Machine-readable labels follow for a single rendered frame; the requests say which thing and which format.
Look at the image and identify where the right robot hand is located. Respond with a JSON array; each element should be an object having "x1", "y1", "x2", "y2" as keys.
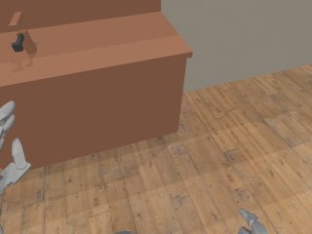
[{"x1": 238, "y1": 208, "x2": 269, "y2": 234}]

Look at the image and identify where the counter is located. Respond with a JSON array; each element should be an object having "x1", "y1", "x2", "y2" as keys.
[{"x1": 0, "y1": 0, "x2": 193, "y2": 171}]

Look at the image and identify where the left robot hand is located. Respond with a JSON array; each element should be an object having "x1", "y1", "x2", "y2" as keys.
[{"x1": 0, "y1": 100, "x2": 31, "y2": 197}]

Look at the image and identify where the tap lever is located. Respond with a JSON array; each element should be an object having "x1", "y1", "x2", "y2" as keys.
[{"x1": 11, "y1": 33, "x2": 24, "y2": 52}]

